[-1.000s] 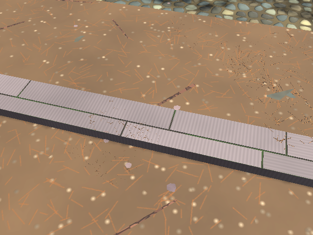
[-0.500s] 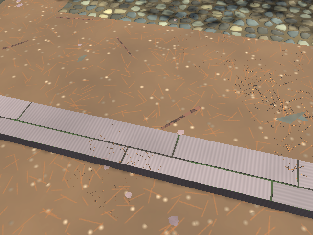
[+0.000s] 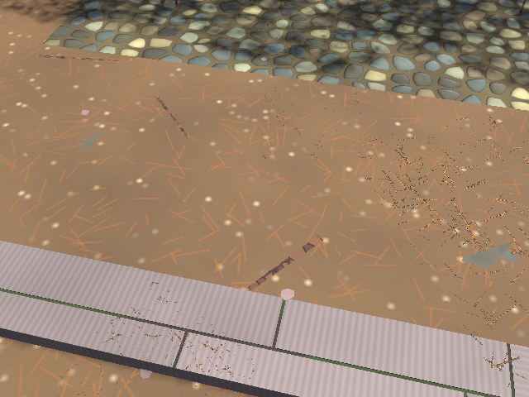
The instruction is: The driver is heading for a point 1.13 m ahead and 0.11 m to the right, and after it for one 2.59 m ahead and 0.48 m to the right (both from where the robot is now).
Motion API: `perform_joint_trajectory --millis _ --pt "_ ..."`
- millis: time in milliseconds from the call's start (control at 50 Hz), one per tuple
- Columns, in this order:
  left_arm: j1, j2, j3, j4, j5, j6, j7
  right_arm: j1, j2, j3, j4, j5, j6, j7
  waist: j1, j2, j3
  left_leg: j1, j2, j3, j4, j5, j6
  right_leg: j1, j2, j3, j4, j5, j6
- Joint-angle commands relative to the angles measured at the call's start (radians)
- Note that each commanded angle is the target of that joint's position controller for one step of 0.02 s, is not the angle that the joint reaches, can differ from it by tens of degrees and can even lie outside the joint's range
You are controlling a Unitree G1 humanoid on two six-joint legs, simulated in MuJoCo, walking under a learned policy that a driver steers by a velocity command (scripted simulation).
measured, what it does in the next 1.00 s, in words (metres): climbs: right foot, then left foot 0.06 m higher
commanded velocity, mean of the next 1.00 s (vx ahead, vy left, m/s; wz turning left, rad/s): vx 0.50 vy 0.00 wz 0.00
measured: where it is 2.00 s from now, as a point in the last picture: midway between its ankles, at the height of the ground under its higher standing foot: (285, 214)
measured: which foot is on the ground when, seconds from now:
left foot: down 0.00-0.32, up 0.34-0.84, down 0.86-1.00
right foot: up 0.00-0.30, down 0.32-0.88, up 0.90-1.00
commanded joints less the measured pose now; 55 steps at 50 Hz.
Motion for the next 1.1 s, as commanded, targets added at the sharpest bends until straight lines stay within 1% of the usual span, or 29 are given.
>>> perform_joint_trajectory --millis 20,100,220,260,280,300,320,340,360,380,400,440,480,540,660,680,720,760,800,840,860,880,900,920,940,960,1000,1040,1100 --pt "0.064 0.048 0.014 -0.038 0.017 0.011 0.013 -0.05 -0.117 -0.016 -0.051 -0.002 -0.023 -0.014 0.058 0.08 0.043 -0.125 0.274 -0.206 -0.225 0.067 0.177 -0.014 -0.054 -0.003 -0.108 0.133 0.034" --pt "-0.113 0.032 0.007 -0.088 0.011 -0.002 0.006 0.039 -0.149 -0.022 -0.034 0.013 -0.009 -0.035 -0.005 0.07 0.041 -0.03 0.257 -0.163 -0.209 0.101 0.133 -0.021 -0.022 -0.034 -0.425 0.322 0.043" --pt "-0.254 0.042 -0.001 -0.133 -0.004 -0.007 -0.028 0.136 -0.16 -0.024 0.003 0.024 0.021 -0.039 -0.053 0.091 0.069 0.178 0.334 -0.197 -0.125 0.049 0.115 -0.026 0.02 -0.057 -0.602 0.209 0.02" --pt "-0.209 0.066 0.008 -0.133 -0.002 -0.018 -0.038 0.119 -0.177 -0.029 0.003 0.023 0.033 -0.043 -0.012 0.111 0.045 0.207 0.35 -0.202 -0.052 0.156 0.095 0.068 0.048 -0.074 -0.658 0.137 -0.007" --pt "-0.121 0.093 0.024 -0.109 0.001 -0.022 -0.038 0.094 -0.182 -0.029 -0.003 0.022 0.038 -0.045 0.044 0.117 -0.004 0.194 0.326 -0.176 0.049 0.318 0.075 0.201 0.083 -0.1 -0.689 0.126 -0.026" --pt "0.057 0.141 0.053 -0.051 0.001 -0.023 -0.034 0.084 -0.157 -0.02 -0.01 0.016 0.043 -0.045 0.121 0.099 -0.105 0.139 0.261 -0.12 0.262 0.45 0.046 0.428 0.102 -0.107 -0.708 0.131 -0.054" --pt "0.272 0.236 0.079 -0.007 0.012 -0.02 -0.024 0.08 -0.112 0.001 -0.044 -0.002 0.038 -0.044 0.187 -0.035 -0.268 -0.083 0.187 -0.051 0.626 0.234 -0.001 0.747 -0.111 0.146 -0.715 0.16 -0.13" --pt "0.306 0.303 0.089 0.006 0.022 -0.013 -0.032 0.196 0.024 0.036 -0.048 0.007 0.008 -0.032 0.11 -0.291 -0.342 -0.476 0.018 -0.072 0.919 -0.403 -0.055 1.018 -0.314 0.612 -0.847 0.075 -0.286" --pt "0.284 0.196 0.066 0.003 0.016 -0.014 -0.033 0.145 -0.092 0.012 -0.031 0.034 -0.015 -0.027 0.137 -0.162 -0.284 -0.597 0.074 -0.189 1.064 -0.419 -0.042 0.967 -0.296 0.66 -0.899 -0.041 -0.273" --pt "0.19 0.138 0.047 -0.016 0.013 -0.012 -0.031 0.061 -0.133 0.0 -0.058 0.051 -0.026 -0.022 0.114 -0.111 -0.155 -0.657 0.128 -0.167 1.096 -0.336 -0.024 0.843 -0.265 0.501 -0.901 -0.015 -0.23" --pt "0.097 0.098 0.032 -0.038 0.014 -0.006 -0.035 0.011 -0.131 -0.003 -0.068 0.044 -0.025 -0.027 0.081 -0.023 -0.1 -0.613 0.18 -0.14 1.059 -0.236 -0.029 0.704 -0.215 0.371 -0.93 0.06 -0.202" --pt "0.047 0.047 0.013 -0.033 0.028 0.0 -0.044 0.014 -0.103 -0.011 -0.067 0.027 -0.002 -0.029 0.025 -0.03 -0.033 -0.535 0.225 -0.127 1.005 -0.135 -0.042 0.537 -0.14 0.233 -0.998 0.12 -0.176" --pt "0.087 0.05 0.013 0.003 0.029 0.001 -0.047 0.054 -0.06 -0.009 -0.057 0.025 0.022 -0.029 -0.001 -0.049 -0.013 -0.529 0.225 -0.103 1.033 -0.105 -0.056 0.477 -0.112 0.151 -1.021 0.239 -0.183" --pt "0.149 0.069 0.012 0.041 0.033 0.002 -0.031 -0.03 -0.047 -0.008 -0.093 0.015 0.041 -0.036 0.004 -0.041 0.017 -0.646 0.234 -0.082 1.014 -0.036 -0.087 0.478 -0.102 0.076 -1.028 0.364 -0.187" --pt "0.291 0.06 -0.002 0.093 0.038 0.05 0.012 -0.224 0.005 0.019 -0.189 0.009 0.03 -0.024 0.045 -0.011 0.065 -0.974 0.256 -0.063 1.05 -0.02 -0.115 0.625 -0.131 0.079 -1.017 0.305 -0.181" --pt "0.269 0.064 -0.003 0.075 0.033 0.055 0.015 -0.265 0.004 0.028 -0.207 0.004 0.026 -0.016 0.05 0.015 0.072 -0.889 0.252 -0.028 0.914 0.026 -0.109 0.564 -0.106 0.037 -1.037 0.294 -0.17" --pt "0.307 0.075 -0.002 0.08 0.018 0.054 0.023 -0.387 0.03 0.044 -0.26 0.011 0.022 -0.011 0.084 -0.004 0.093 -0.71 0.225 0.017 0.707 0.033 -0.091 0.503 -0.119 0.024 -1.132 0.3 -0.162" --pt "0.327 0.099 -0.001 0.094 0.009 0.047 0.014 -0.379 0.018 0.038 -0.272 0.025 0.014 0.0 0.063 -0.065 0.09 -0.605 0.175 0.07 0.625 -0.028 -0.053 0.563 -0.13 -0.017 -1.129 0.462 -0.154" --pt "0.334 0.11 -0.002 0.104 0.008 0.05 0.01 -0.316 -0.022 0.019 -0.276 0.023 0.006 0.007 0.006 -0.122 0.026 -0.495 0.111 0.106 0.574 -0.103 0.0 0.686 -0.143 -0.052 -1.005 0.879 -0.126" --pt "0.293 0.115 -0.005 0.111 0.017 0.063 0.013 -0.08 -0.08 -0.015 -0.226 0.029 0.009 0.009 -0.131 -0.183 -0.119 -0.225 0.043 0.103 0.476 -0.106 0.056 0.734 -0.121 -0.094 -0.726 1.252 -0.084" --pt "0.25 0.115 -0.008 0.087 0.016 0.057 0.013 0.095 -0.154 -0.043 -0.175 0.025 0.016 0.007 -0.201 -0.128 -0.227 0.063 0.127 -0.059 0.422 -0.064 0.095 0.573 -0.088 -0.089 -0.496 1.089 -0.052" --pt "0.366 -0.023 -0.038 0.057 0.016 0.035 0.0 0.231 -0.285 -0.081 -0.13 -0.004 0.025 0.005 -0.151 0.223 -0.436 0.459 0.412 -0.619 0.212 -0.328 0.268 0.179 0.114 -0.071 -0.042 0.493 0.007" --pt "0.311 0.003 -0.025 0.079 0.037 -0.004 -0.023 0.24 -0.236 -0.064 -0.111 -0.008 0.033 -0.013 -0.153 0.273 -0.48 0.473 0.482 -0.984 -0.063 -0.379 0.267 0.047 0.191 0.104 0.213 -0.126 -0.006" --pt "0.241 0.054 0.002 0.038 0.0 -0.023 -0.038 0.103 -0.164 -0.036 -0.124 -0.008 0.022 -0.015 -0.09 0.227 -0.289 0.305 0.499 -0.869 -0.062 -0.384 0.216 -0.078 0.157 0.158 0.373 -0.127 -0.022" --pt "0.145 0.058 0.003 0.002 -0.016 -0.02 -0.037 0.023 -0.085 -0.011 -0.12 0.001 0.018 -0.007 -0.055 0.12 -0.151 0.124 0.467 -0.674 -0.04 -0.366 0.167 -0.104 0.093 0.085 0.396 -0.092 -0.044" --pt "0.083 0.049 0.008 -0.03 -0.017 -0.009 -0.028 -0.033 -0.033 0.004 -0.1 -0.006 0.01 0.006 -0.014 0.06 -0.063 -0.043 0.418 -0.492 -0.064 -0.285 0.13 -0.085 0.042 0.041 0.36 -0.023 -0.063" --pt "0.136 0.015 0.01 -0.034 -0.012 0.026 -0.011 -0.081 0.022 0.015 -0.068 -0.013 -0.005 0.02 0.067 0.108 -0.024 -0.174 0.315 -0.268 -0.092 -0.165 0.074 0.002 -0.003 0.049 0.265 0.065 -0.091" --pt "0.151 0.014 0.011 -0.021 -0.014 0.046 0.0 -0.053 -0.009 0.005 -0.043 -0.01 -0.01 0.012 0.078 0.102 0.004 -0.175 0.276 -0.167 -0.137 -0.085 0.093 -0.003 -0.007 0.022 0.165 0.071 -0.072" --pt "0.053 0.039 0.021 -0.048 0.009 0.048 -0.002 0.014 -0.055 0.0 -0.014 -0.01 -0.011 -0.01 0.062 0.101 0.022 -0.097 0.274 -0.128 -0.177 0.045 0.105 -0.113 -0.033 -0.002 0.04 0.186 -0.029"
Next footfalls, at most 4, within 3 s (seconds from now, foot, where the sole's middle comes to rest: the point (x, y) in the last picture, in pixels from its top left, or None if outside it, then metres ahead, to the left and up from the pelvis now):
0.32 right None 0.33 -0.16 -0.78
0.86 left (243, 330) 0.66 0.07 -0.72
1.46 right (322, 230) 0.99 -0.17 -0.72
1.94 left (250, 182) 1.19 0.05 -0.72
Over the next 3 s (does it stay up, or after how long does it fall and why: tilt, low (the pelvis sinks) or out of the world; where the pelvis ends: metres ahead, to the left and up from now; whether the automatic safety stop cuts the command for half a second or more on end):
stays up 1.11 -0.08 0.05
